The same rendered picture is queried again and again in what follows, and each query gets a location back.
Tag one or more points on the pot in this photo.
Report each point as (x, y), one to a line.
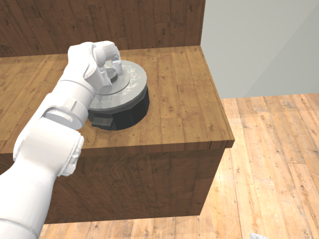
(123, 117)

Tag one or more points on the table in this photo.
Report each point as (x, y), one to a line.
(164, 165)

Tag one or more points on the left robot upper arm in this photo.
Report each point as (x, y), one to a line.
(50, 150)

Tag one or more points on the lid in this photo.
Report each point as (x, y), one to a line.
(127, 88)

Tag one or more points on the knob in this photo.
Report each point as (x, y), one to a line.
(112, 74)

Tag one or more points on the left robot hand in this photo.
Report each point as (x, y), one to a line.
(112, 53)

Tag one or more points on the robot left forearm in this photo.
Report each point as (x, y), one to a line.
(70, 100)

